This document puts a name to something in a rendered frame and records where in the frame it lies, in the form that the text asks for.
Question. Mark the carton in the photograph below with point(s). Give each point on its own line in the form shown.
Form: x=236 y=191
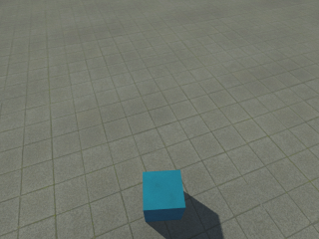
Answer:
x=163 y=197

